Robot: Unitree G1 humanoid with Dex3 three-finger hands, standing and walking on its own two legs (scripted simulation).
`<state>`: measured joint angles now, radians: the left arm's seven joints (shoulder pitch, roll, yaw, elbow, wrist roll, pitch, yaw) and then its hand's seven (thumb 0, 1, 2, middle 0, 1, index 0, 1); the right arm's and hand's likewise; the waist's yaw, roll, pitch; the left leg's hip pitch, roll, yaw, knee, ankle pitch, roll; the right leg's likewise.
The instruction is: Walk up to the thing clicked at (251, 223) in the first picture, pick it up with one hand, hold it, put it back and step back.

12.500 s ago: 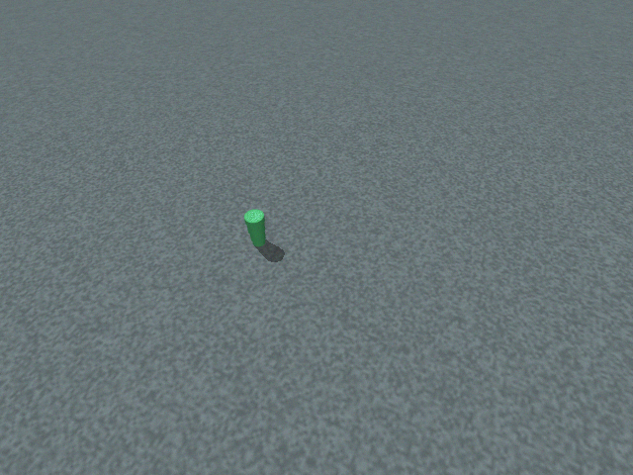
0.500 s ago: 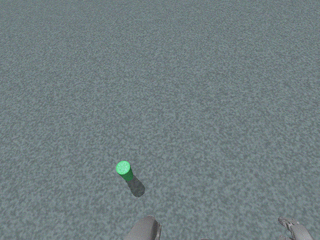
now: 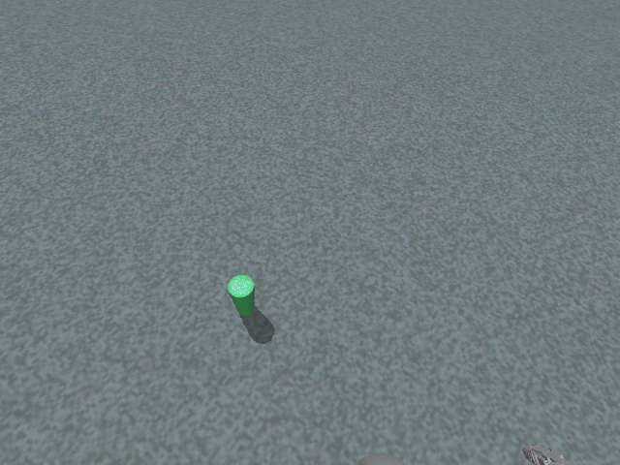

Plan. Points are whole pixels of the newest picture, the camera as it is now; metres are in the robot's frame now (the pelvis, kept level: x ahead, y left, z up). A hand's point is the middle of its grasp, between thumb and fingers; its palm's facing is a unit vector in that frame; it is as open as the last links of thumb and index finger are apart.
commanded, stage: walk up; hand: left
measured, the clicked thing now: (243, 297) +0.70 +0.24 -0.69
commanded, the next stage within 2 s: stand in 1.70 s
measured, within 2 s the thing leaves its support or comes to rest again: neither
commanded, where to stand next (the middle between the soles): +0.35 +0.05 m, yaw -3 degrees
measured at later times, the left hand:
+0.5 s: hand out of the picture +0.00 +0.28 -0.15, palm faces -0.01 -0.93 -0.37, open 7.4 cm
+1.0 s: hand out of the picture +0.08 +0.23 -0.14, palm faces -0.03 -0.93 -0.36, open 7.4 cm
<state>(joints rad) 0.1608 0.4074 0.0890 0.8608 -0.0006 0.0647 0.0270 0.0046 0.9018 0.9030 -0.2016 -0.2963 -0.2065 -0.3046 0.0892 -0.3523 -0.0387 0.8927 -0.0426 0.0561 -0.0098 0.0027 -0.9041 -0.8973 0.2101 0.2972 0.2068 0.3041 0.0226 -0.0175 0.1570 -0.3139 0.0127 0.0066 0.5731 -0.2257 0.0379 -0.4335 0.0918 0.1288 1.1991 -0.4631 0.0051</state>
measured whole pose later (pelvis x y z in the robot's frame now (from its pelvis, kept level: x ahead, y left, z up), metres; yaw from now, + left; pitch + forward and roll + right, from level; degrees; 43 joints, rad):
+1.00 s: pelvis -0.04 -0.02 +0.00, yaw -2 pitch -3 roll +1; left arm 0.11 0.32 0.05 0.96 0.02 0.00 -0.02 0.01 0.90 0.90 -0.20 -0.30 -0.21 -0.30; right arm 0.20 -0.37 -0.02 0.97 -0.01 0.00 -0.02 0.00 -0.91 -0.90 0.21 0.30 0.20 0.30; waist 0.00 0.03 0.10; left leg -0.28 -0.01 -0.04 0.80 -0.55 0.01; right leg -0.33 -0.03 -0.04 0.60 -0.23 -0.02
